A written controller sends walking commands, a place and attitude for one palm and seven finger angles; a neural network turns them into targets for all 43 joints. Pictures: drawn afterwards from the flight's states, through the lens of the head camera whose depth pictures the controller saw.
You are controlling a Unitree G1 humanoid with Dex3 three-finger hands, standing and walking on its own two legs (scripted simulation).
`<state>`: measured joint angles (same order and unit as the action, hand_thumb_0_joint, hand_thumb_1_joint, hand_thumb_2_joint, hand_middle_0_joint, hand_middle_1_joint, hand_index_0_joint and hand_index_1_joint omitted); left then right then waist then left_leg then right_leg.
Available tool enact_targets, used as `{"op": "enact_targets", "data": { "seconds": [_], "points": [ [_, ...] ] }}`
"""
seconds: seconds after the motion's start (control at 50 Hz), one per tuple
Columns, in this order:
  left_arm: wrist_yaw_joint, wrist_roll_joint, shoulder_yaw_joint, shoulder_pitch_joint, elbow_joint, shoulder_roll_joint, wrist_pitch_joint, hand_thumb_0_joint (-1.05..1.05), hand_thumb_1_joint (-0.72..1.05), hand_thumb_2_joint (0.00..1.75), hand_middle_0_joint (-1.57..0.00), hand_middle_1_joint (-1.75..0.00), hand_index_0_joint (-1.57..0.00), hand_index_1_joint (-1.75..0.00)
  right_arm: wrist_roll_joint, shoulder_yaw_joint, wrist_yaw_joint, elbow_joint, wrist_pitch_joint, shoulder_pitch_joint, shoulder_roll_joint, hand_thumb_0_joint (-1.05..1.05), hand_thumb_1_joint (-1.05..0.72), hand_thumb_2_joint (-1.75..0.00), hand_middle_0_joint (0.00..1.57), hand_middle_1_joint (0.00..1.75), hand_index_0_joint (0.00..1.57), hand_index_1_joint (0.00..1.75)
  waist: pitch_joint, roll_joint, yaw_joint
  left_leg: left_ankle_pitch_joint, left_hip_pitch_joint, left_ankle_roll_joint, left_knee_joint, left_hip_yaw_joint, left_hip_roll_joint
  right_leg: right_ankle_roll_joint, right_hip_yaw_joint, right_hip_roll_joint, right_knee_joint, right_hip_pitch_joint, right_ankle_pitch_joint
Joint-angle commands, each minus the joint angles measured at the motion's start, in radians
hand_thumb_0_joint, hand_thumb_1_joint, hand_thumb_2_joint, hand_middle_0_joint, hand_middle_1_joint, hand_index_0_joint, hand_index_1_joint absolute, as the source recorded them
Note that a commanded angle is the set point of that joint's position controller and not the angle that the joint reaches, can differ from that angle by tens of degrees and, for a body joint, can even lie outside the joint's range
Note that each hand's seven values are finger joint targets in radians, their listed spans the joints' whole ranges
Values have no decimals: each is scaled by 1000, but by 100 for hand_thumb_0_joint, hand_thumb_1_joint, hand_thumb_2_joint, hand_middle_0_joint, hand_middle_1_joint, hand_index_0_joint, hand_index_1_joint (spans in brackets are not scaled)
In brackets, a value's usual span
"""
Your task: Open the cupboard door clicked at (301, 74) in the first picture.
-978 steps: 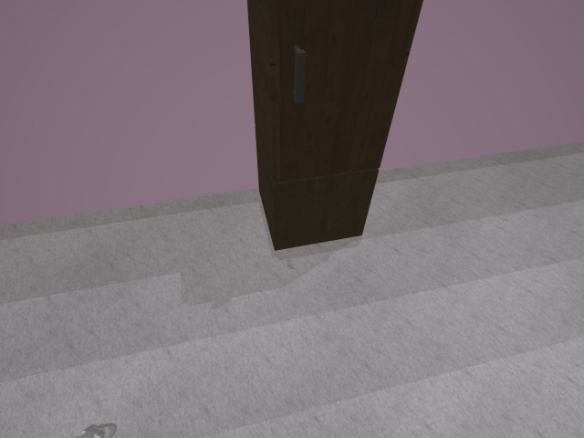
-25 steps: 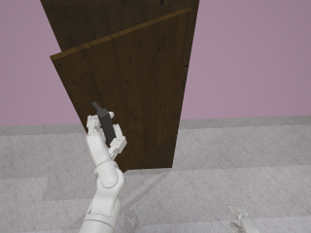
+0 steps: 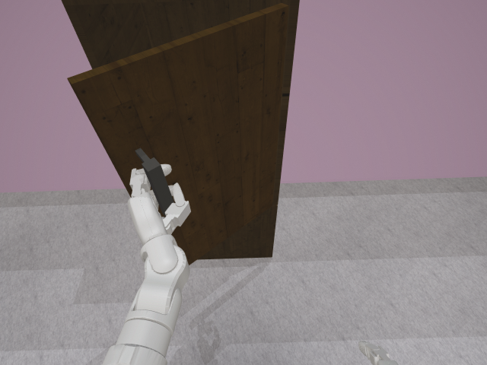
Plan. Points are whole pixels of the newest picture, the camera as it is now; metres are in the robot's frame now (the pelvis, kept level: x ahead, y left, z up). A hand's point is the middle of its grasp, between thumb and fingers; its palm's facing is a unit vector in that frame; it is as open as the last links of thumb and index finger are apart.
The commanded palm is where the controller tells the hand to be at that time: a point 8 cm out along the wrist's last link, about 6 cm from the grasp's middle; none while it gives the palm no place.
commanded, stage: open thumb and fingers to let go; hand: left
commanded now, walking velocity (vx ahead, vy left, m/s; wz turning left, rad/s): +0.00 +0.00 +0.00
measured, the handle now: (156, 184) +0.40 +0.17 +0.08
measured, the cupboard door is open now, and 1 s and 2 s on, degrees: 38 38 40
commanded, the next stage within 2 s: slide the hand sideways off the handle in 0.68 s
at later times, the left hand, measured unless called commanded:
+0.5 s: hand (180, 199) +0.37 +0.12 +0.08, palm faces +0.47 -0.88 +0.00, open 14.0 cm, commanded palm +0.33 +0.16 +0.07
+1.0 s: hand (171, 218) +0.33 +0.13 +0.07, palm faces +0.00 -1.00 -0.07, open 15.9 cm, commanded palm +0.31 +0.17 +0.07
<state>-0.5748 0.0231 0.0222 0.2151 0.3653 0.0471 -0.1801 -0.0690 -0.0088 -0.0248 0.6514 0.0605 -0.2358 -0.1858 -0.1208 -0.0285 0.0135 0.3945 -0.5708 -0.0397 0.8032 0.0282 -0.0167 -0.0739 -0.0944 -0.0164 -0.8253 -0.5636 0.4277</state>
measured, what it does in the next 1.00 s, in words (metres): stands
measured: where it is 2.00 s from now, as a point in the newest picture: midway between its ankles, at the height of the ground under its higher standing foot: outside the picture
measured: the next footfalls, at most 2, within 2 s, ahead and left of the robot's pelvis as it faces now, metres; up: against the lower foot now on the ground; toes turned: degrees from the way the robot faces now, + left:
none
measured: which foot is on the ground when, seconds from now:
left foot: down 0.00-1.00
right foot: down 0.00-1.00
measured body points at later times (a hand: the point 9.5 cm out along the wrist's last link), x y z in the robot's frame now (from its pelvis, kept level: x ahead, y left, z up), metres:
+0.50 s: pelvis -0.02 +0.02 +0.00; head +0.02 +0.01 +0.45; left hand +0.34 +0.17 +0.08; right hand +0.12 -0.21 -0.12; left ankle +0.00 +0.15 -0.70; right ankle -0.01 -0.07 -0.70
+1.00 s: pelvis -0.02 +0.04 +0.00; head +0.01 +0.03 +0.45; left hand +0.33 +0.19 +0.08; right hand +0.11 -0.20 -0.11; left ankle +0.00 +0.15 -0.70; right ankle -0.01 -0.07 -0.70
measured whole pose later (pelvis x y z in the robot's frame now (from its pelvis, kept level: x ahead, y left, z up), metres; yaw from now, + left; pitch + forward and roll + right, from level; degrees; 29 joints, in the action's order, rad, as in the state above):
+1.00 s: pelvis -0.02 +0.04 +0.00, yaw -1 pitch +7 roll -1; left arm -0.10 -0.09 -0.07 0.27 0.48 -0.12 -0.32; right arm 0.00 0.01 -0.04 0.62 -0.01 -0.26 -0.21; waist -0.08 -0.03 0.00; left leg 0.39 -0.59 0.01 0.85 0.01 0.00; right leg -0.03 -0.07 0.00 -0.83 -0.56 0.39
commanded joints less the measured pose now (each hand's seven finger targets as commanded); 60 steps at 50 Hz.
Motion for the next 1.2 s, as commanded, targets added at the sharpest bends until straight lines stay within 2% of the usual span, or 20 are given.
{"op": "enact_targets", "data": {
  "seconds": [0.0, 0.02, 0.12, 0.18, 0.24, 0.28, 0.5, 0.64, 0.68, 0.7, 0.76, 0.78, 0.8, 0.82, 0.86, 0.92, 0.96, 1.0, 1.06, 1.18],
  "points": [
    [9, 23, -28, 308, -213, -18, -94, 0, 34, 66, -36, -129, -36, -129, 1, -34, 0, -142, -62, 70, -99, 0, -90, -90, 20, 30, 20, 30, -268, 106, 14, -216, 63, 50, -46, -28, 34, 82, 124, 61, 164, 217, -442],
    [7, 20, 4, 307, -210, -52, -101, 0, 27, 63, -35, -128, -35, -128, 3, -35, 0, -142, -65, 70, -101, 0, -90, -90, 20, 30, 20, 30, -275, 110, 8, -211, 55, 50, -47, -26, 34, 82, 130, 62, 168, 227, -429],
    [-3, 16, 28, 374, -161, -77, -128, 0, -8, 48, -33, -124, -33, -124, 4, -37, -2, -129, -78, 76, -107, 0, -90, -90, 20, 30, 20, 30, -234, 123, 17, -144, 26, 53, -49, -28, 37, 83, 153, 65, 204, 191, -290],
    [-12, 24, -3, 412, -131, -41, -141, 0, -29, 39, -32, -122, -32, -122, 3, -36, 2, -124, -86, 76, -105, 0, -90, -90, 20, 30, 20, 30, -227, 69, 24, -134, 37, 55, -47, -35, 39, 75, 142, 58, 196, 151, -248],
    [-25, 35, 13, 430, -90, -60, -145, 0, -50, 30, -30, -120, -30, -120, 1, -39, 2, -119, -88, 71, -108, 0, -90, -90, 20, 30, 20, 30, -235, 98, 29, -127, 32, 59, -44, -35, 37, 71, 134, 53, 194, 138, -212],
    [-28, 36, 13, 455, -85, -58, -148, 0, -50, 30, -30, -120, -30, -120, 1, -39, 2, -119, -90, 68, -108, 0, -90, -90, 20, 30, 20, 30, -242, 88, 28, -123, 38, 58, -50, -36, 37, 66, 122, 46, 188, 132, -193],
    [-53, 50, 10, 488, -52, -34, -142, 0, -50, 30, -21, -65, -21, -65, -4, -39, 12, -128, -87, 54, -110, 0, -90, -90, 20, 30, 20, 30, -265, 75, 23, -186, 60, 54, -48, -30, 25, 50, 72, 19, 130, 101, -244],
    [-63, 53, -46, 482, -83, 30, -124, 0, -50, 30, -15, -30, -15, -30, -6, -38, 16, -133, -83, 58, -106, 0, -90, -90, 20, 30, 20, 30, -280, 85, 23, -223, 79, 50, -47, -20, 19, 44, 49, 10, 104, 88, -261],
    [-62, 48, -67, 488, -80, 55, -113, 0, -50, 30, -15, -30, -15, -30, -5, -34, 20, -133, -81, 65, -105, 0, -90, -90, 20, 30, 20, 30, -259, 75, 30, -210, 82, 49, -46, -19, 18, 45, 45, 9, 107, 65, -240],
    [-68, 47, -43, 503, -86, 30, -112, 0, -50, 30, -15, -30, -15, -30, -4, -36, 18, -131, -82, 62, -107, 0, -90, -90, 20, 30, 20, 30, -264, 77, 25, -201, 77, 48, -46, -17, 20, 44, 47, 10, 108, 70, -228],
    [-72, 48, -55, 473, -102, 47, -106, 0, -50, 30, -15, -30, -15, -30, -4, -36, 21, -138, -80, 71, -105, 0, -90, -90, 20, 30, 20, 30, -274, 56, 13, -212, 85, 45, -49, -14, 19, 38, 41, 6, 99, 72, -228],
    [135, 146, -271, 417, -116, 4, -137, 0, -50, 30, -15, -30, -15, -30, 4, -38, 19, -119, -74, 20, -129, 0, -90, -90, 20, 30, 20, 30, -249, 100, 91, -234, 139, 61, -32, -15, 14, 38, 64, 10, 98, 49, -313],
    [239, 108, -187, 466, -146, -77, -176, 0, -50, 30, -15, -30, -15, -30, 18, -43, 10, -140, -78, 2, -132, 0, -90, -90, 20, 30, 20, 30, -276, 80, 70, -248, 142, 65, -32, -12, 14, 34, 65, 15, 98, 61, -343],
    [305, 94, -182, 490, -156, -106, -201, 0, -50, 30, -15, -30, -15, -30, 20, -41, 1, -146, -77, -4, -138, 0, -90, -90, 20, 30, 20, 30, -301, 65, 65, -261, 157, 67, -34, -12, 18, 32, 73, 16, 91, 84, -367],
    [417, 55, -216, 500, -193, -94, -235, 0, -50, 30, -15, -30, -15, -30, 37, -36, -10, -155, -92, 7, -129, 0, -90, -90, 20, 30, 20, 30, -304, 9, 64, -249, 207, 63, -45, -5, 17, 34, 71, 13, 96, 64, -344],
    [564, -98, -220, 501, -158, -64, -223, 0, -50, 30, -15, -30, -15, -30, 75, -14, -25, -174, -120, 33, -139, 0, -90, -90, 20, 30, 20, 30, -228, -2, 67, -158, 215, 59, -80, 13, 18, 33, 57, -1, 134, 44, -244],
    [575, -179, -127, 470, -121, -94, -202, 0, -50, 30, -15, -30, -15, -30, 86, -9, -31, -169, -137, 44, -143, 0, -90, -90, 20, 30, 20, 30, -206, 21, 37, -97, 190, 53, -103, 17, 22, 36, 47, -6, 151, 53, -180],
    [556, -205, -69, 426, -109, -120, -182, 0, -50, 30, -15, -30, -15, -30, 89, -5, -26, -173, -150, 47, -146, 0, -90, -90, 20, 30, 20, 30, -190, 47, 18, -87, 164, 51, -116, 15, 25, 39, 40, -6, 156, 65, -164],
    [514, -174, -37, 318, -131, -135, -187, 0, -50, 30, -15, -30, -15, -30, 81, -9, -4, -185, -160, 42, -145, 0, -90, -90, 20, 30, 20, 30, -207, 49, -14, -141, 156, 49, -119, 7, 26, 39, 35, -2, 134, 89, -200],
    [496, -141, 12, 140, -218, -191, -197, 0, -50, 30, -15, -30, -15, -30, 73, -18, 25, -223, -154, 42, -147, 0, -90, -90, 20, 30, 20, 30, -217, 64, -39, -198, 136, 49, -108, -18, 21, 38, 42, -3, 116, 131, -266]
  ]
}}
